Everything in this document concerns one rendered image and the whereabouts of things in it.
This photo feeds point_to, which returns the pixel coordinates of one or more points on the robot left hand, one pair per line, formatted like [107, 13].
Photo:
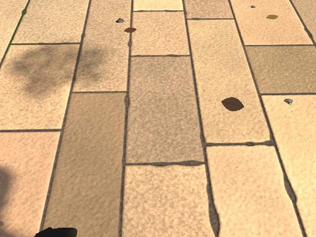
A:
[58, 232]

